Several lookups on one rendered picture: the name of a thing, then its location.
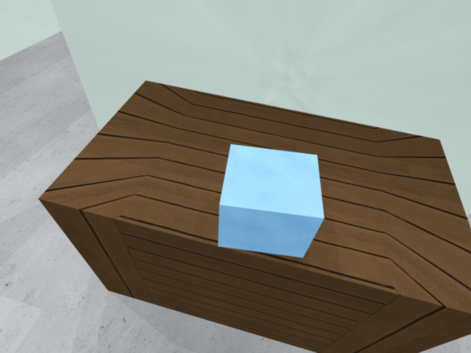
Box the carton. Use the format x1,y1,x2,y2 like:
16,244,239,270
218,144,324,258

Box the pedestal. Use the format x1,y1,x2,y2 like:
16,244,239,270
39,81,471,353

